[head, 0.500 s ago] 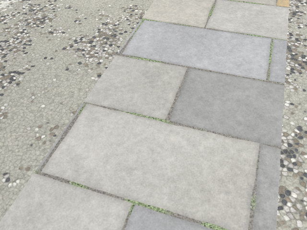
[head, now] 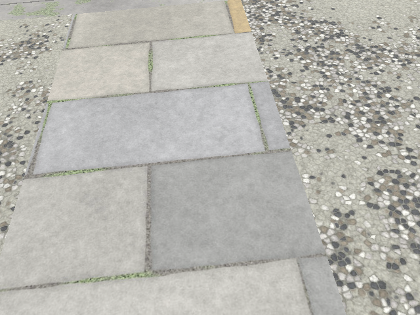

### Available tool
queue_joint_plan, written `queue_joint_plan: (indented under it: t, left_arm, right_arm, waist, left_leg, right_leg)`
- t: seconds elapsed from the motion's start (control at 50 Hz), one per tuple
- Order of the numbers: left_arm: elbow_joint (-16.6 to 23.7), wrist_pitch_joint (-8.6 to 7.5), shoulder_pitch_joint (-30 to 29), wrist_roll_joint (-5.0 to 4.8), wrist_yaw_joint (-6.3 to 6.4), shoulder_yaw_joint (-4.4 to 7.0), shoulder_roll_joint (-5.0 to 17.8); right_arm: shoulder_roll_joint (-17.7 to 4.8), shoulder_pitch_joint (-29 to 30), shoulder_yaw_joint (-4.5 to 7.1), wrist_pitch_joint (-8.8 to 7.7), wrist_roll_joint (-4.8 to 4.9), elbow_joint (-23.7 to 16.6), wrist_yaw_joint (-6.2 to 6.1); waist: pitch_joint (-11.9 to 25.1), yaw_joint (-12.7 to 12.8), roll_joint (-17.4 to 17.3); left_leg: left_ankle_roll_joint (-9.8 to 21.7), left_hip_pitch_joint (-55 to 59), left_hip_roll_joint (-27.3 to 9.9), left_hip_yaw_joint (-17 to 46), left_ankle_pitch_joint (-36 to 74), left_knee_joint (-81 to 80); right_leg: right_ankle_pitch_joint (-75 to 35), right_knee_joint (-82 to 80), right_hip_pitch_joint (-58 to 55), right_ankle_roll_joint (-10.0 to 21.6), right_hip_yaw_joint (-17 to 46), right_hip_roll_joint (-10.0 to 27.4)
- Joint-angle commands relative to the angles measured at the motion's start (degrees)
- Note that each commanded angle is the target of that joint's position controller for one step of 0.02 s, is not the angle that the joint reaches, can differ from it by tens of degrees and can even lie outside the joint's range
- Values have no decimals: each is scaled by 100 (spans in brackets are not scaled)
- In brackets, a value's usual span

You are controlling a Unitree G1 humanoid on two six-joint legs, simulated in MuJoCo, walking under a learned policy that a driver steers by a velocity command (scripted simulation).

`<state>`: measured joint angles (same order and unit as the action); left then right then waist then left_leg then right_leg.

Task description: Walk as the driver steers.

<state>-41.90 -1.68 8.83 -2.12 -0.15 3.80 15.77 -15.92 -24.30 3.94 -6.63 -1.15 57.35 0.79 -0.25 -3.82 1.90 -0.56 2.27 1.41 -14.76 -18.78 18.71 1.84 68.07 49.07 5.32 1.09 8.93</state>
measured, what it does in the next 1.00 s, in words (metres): walks ahead, turning right: right foot, then left foot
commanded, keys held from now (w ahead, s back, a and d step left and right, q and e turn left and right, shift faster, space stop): w+e+shift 0.34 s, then w+shift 0.32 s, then w+q+shift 0.34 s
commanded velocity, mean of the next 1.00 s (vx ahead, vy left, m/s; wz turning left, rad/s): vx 1.00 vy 0.00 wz -0.36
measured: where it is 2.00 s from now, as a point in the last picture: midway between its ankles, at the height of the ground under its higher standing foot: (247, 86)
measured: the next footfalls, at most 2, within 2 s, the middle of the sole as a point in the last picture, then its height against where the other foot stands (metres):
right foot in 0.18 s outside the picture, level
left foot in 0.66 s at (240, 236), level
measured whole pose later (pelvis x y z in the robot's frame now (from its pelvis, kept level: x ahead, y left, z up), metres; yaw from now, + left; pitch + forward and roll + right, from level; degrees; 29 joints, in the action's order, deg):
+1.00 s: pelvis +0.86 -0.21 +0.01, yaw -19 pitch +1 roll +0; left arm -33.8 -8.9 -3.0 0.3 -1.5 0.0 12.8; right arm -11.8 -33.8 2.5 -5.0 2.4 47.8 0.4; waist -1.0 -8.6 1.0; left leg 4.1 0.6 5.6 10.3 -19.1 18.2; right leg -2.9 35.2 37.7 -0.7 7.3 2.5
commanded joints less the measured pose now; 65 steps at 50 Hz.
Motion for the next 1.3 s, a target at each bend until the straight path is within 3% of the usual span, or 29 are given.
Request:
queue_joint_plan:
  t: [0.02, 0.08, 0.12, 0.18, 0.2, 0.22, 0.24, 0.28, 0.3, 0.36, 0.42, 0.48, 0.56, 0.62, 0.66, 0.68, 0.7, 0.72, 0.76, 0.84, 0.92, 1.02, 1.08, 1.1, 1.12, 1.14, 1.2, 1.26, 1.3]
  left_arm:
    - [364, -23, 18, 43, -149, -60, 19]
    - [679, -142, -625, 25, -376, -80, 72]
    - [748, -158, -453, -32, -447, 30, 321]
    - [118, 14, 2513, -106, -338, 578, 1422]
    - [-177, 84, 2822, -135, -213, 626, 1595]
    - [123, -55, 2163, 92, -258, 438, 1511]
    - [262, -197, 2169, 174, -317, 318, 986]
    - [257, -414, 1823, 200, -375, 233, 665]
    - [375, -469, 1373, 182, -361, 206, 643]
    - [547, -455, 838, 117, -146, 141, 537]
    - [366, -421, 1215, 87, 85, 41, 261]
    - [149, -386, 1596, 79, 88, 44, 290]
    - [-151, -380, 1900, 35, 70, 93, 386]
    - [-210, -263, 1694, 211, 110, 188, 680]
    - [92, -251, 772, 426, 13, 139, 737]
    - [97, -341, 1779, 264, -35, -56, -95]
    - [31, -442, 1962, -26, -67, -179, -47]
    - [203, -516, 1153, -140, -88, -129, 321]
    - [583, -692, -154, 165, -99, -175, 298]
    - [659, -688, 78, 267, -60, -195, 120]
    - [1071, -773, -1096, 320, -115, -319, -6]
    - [1289, -798, -1651, 99, -85, -102, 376]
    - [1131, -833, -298, 48, 14, 199, 852]
    - [919, -765, 1268, 73, 113, 301, 1172]
    - [689, -693, 1815, 214, 31, 357, 1622]
    - [659, -660, 1729, 176, -7, 291, 1142]
    - [414, -515, 1059, 302, 32, 120, 447]
    - [183, -540, 513, 264, -34, 47, 103]
    - [101, -562, 279, 198, -25, 94, 281]
  right_arm:
    - [-613, 1035, 20, -154, 1, -724, -116]
    - [-979, 810, 79, -41, 31, -798, -181]
    - [-1301, 785, 148, 81, 29, -927, -243]
    - [-1533, 1400, 240, 229, 189, -1276, -193]
    - [-663, 1601, 11, 96, 166, -1349, -101]
    - [293, 824, -257, -232, 188, -1836, -3]
    - [-225, 1433, -241, -511, 310, -2209, 57]
    - [-442, 2056, -155, -553, 380, -2308, 9]
    - [-329, 1795, -166, -457, 276, -2259, -10]
    - [-463, 1510, -59, -127, 128, -2159, -51]
    - [-124, 2560, -188, -74, -52, -2498, -108]
    - [108, 3201, -250, -128, 61, -2702, -53]
    - [-326, 3579, -58, -239, 263, -2936, 53]
    - [-734, 2647, 160, -293, 319, -2788, 72]
    - [-1030, 94, 285, -158, 377, -2310, -65]
    - [-1398, -706, 344, -126, 146, -1997, -29]
    - [-1024, -990, 266, -175, 128, -1754, 89]
    - [-558, -464, 161, -125, 156, -1777, 53]
    - [-472, -52, 105, -73, 80, -1773, 140]
    - [-254, 229, -3, -66, 239, -1687, 138]
    - [-520, 99, 67, -12, 315, -1661, -64]
    - [-514, -456, 78, 99, 455, -1445, -117]
    - [-644, -241, 110, 216, 324, -1503, -102]
    - [-425, 79, 26, 221, 125, -1781, -84]
    - [376, -867, -240, 130, 388, -1963, -67]
    - [-20, -739, -222, 146, 622, -1898, -146]
    - [-321, 882, -96, 222, 284, -2152, -114]
    - [71, 954, -131, 481, 448, -2387, 32]
    - [72, 1118, -164, 556, 355, -2532, 75]
  waist:
    - [-1000, 498, -58]
    - [-1057, 320, 73]
    - [-620, 529, -310]
    - [877, 2080, -762]
    - [262, 1944, 603]
    - [856, 604, 2354]
    - [1497, 932, 1554]
    - [401, 574, -614]
    - [256, 208, -778]
    - [-123, -88, -725]
    - [-452, 433, -355]
    - [-449, 948, 155]
    - [-555, 1168, 398]
    - [1, 554, 647]
    - [1476, -903, 747]
    - [2542, -364, -1613]
    - [2541, -383, -2786]
    - [1333, -406, -1989]
    - [229, -185, -15]
    - [-159, 517, -313]
    - [-591, 226, -401]
    - [-424, 10, -713]
    - [576, 905, -906]
    - [1722, 1590, -573]
    - [2947, 1061, 1860]
    - [2456, 1158, 2020]
    - [288, 1026, 56]
    - [-249, 461, 350]
    - [-463, 273, 228]
  left_leg:
    - [643, -1149, -1505, 211, 1561, -1303]
    - [466, -244, -1566, -200, 2973, -1014]
    - [437, 174, -1601, -358, 6126, -188]
    - [537, -925, -1596, -68, 7754, 3661]
    - [265, -2506, -510, 105, 2056, 6316]
    - [203, -4767, 397, 1374, -1545, 8065]
    - [543, -5335, 238, 2347, -951, 7896]
    - [713, -5135, -240, 2310, -70, 6831]
    - [587, -4652, -427, 2411, 188, 6396]
    - [86, -3887, -751, 2265, 466, 5172]
    - [-196, -3629, -664, 1706, 1990, 3421]
    - [-213, -3054, -375, 1407, 3143, 1887]
    - [38, -3591, -340, 1575, 2857, 893]
    - [414, -2976, -14, 1276, 1911, 936]
    - [787, 260, -540, 1721, 1374, 1630]
    - [1794, 2552, -1749, 4594, -1029, 1192]
    - [1931, 2872, -2053, 6850, -2660, -249]
    - [1750, 2235, -1949, 6350, -2715, -394]
    - [1586, 299, -1410, 5058, -744, -496]
    - [1741, -997, -893, 4178, 345, -839]
    - [1550, -2341, -538, 3435, 1036, -1026]
    - [1167, -1871, -670, 3758, 943, -594]
    - [745, -1530, -401, 3528, 3221, 1591]
    - [597, -2535, -197, 3207, 2607, 3491]
    - [370, -4465, 342, 2672, -946, 5591]
    - [428, -5352, -194, 2560, -852, 6481]
    - [441, -5351, -758, 2102, 49, 6237]
    - [425, -4998, -1188, 2142, -61, 5867]
    - [338, -5152, -1269, 2104, 364, 5628]
  right_leg:
    - [-856, -778, -237, 42, 23, 170]
    - [-904, -1897, -378, 242, -620, -57]
    - [-427, -2025, -1287, 351, -1262, -589]
    - [629, -2323, -5171, 844, -1034, -1231]
    - [858, -2851, -5737, 1071, 88, -868]
    - [1724, -3847, -6878, 2135, 3316, -21]
    - [3430, -5284, -7024, 2173, 4961, 508]
    - [3443, -5626, -5358, 1513, 4473, 418]
    - [3111, -5449, -4466, 1494, 4049, 227]
    - [2055, -5579, -3114, 1342, 2640, -415]
    - [491, -5503, -2652, 1135, 1467, -863]
    - [560, -5553, -2738, 872, 1246, -873]
    - [123, -5264, -4337, 832, 1671, -274]
    - [-3241, -4302, -5452, 629, 1570, -46]
    - [-3876, -1524, -4029, 391, 1309, -307]
    - [20, 1086, -1783, -45, 1001, -1338]
    - [2470, 1672, -702, -30, 1197, -1551]
    - [2210, 1830, -31, 121, 978, -1039]
    - [1726, 1050, -378, 195, 666, -786]
    - [1559, -489, -926, -176, 575, -433]
    - [-136, -2617, -1867, -589, 203, -675]
    - [-795, -3954, -3092, -693, 375, -1006]
    - [129, -3961, -4679, -301, 362, -865]
    - [1104, -3594, -6579, 24, 1189, 75]
    - [3387, -4438, -8520, 997, 4521, 1677]
    - [4715, -5024, -8176, 956, 5352, 1687]
    - [1741, -5164, -5714, 485, 2554, 958]
    - [838, -5561, -4462, 380, 1229, 773]
    - [205, -5776, -4153, 340, 580, 773]
Keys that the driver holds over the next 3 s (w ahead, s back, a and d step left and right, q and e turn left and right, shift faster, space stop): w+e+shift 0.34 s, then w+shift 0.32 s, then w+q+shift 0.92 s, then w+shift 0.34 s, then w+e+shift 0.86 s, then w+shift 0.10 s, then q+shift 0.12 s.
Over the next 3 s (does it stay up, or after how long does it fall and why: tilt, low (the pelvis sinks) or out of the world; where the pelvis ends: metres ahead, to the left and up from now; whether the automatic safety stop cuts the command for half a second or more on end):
stays up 2.60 -0.17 -0.03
